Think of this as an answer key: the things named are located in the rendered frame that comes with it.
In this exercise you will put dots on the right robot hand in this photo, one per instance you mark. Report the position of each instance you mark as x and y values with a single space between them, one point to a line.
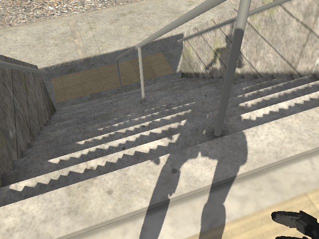
303 222

